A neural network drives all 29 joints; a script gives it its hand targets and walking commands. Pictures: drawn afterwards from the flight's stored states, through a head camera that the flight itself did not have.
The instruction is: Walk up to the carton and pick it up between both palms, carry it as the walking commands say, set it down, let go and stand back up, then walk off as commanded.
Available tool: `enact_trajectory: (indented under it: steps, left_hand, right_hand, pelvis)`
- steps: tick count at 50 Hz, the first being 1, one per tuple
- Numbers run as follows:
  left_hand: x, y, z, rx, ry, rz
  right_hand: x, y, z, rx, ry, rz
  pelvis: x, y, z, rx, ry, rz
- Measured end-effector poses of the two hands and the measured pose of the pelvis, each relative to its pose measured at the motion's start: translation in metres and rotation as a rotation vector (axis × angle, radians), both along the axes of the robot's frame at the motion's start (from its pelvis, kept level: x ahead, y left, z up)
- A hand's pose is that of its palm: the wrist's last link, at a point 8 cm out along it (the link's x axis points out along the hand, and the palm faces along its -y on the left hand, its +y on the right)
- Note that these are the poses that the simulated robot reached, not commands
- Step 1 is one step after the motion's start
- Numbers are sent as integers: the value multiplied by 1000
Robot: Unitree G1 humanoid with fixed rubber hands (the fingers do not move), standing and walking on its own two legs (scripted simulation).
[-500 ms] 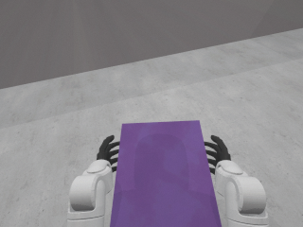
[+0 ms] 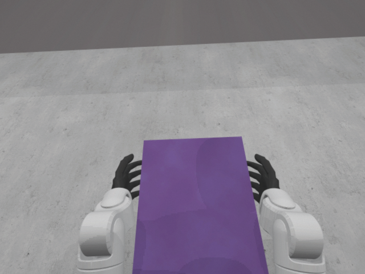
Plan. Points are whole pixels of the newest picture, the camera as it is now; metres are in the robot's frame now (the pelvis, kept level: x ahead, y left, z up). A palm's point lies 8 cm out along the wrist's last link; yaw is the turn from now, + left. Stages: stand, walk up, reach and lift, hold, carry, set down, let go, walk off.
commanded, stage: carry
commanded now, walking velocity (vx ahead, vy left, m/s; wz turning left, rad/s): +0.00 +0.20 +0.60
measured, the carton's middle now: (195, 215) +0.23 +0.00 +0.01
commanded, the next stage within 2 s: none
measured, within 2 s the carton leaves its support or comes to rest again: neither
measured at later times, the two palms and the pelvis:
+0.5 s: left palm out of the picture +0.12 +0.38 +0.08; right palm (128, 205) +0.22 +0.12 +0.09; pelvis -0.05 +0.16 +0.01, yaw +18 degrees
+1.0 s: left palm out of the picture -0.05 +0.58 +0.10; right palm out of the picture +0.13 +0.37 +0.11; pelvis -0.14 +0.32 +0.01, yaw +36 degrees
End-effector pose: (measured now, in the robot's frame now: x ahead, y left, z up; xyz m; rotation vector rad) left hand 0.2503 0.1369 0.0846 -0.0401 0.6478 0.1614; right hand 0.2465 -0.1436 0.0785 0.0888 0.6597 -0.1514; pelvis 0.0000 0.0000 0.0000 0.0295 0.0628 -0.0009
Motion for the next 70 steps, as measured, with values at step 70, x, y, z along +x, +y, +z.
enact_trajectory:
  steps: [70]
  left_hand:
    - [-434, 513, 41, 50, -35, 824]
  right_hand:
    - [-225, 603, 35, 54, -37, 823]
  pelvis:
    - [-248, 379, 26, 2, -36, 884]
